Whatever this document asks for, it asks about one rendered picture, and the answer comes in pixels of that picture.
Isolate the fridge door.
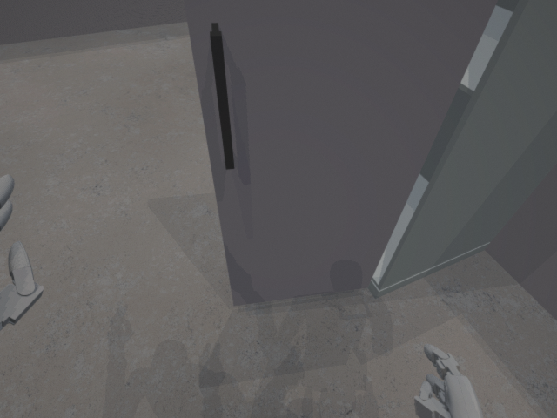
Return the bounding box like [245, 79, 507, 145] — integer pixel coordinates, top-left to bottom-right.
[184, 0, 498, 306]

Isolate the right robot hand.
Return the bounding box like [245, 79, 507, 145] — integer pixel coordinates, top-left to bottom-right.
[414, 344, 483, 418]

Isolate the left robot hand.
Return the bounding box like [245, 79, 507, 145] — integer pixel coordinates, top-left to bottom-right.
[0, 174, 44, 331]

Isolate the handle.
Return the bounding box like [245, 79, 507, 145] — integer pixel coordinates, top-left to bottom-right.
[210, 23, 234, 170]

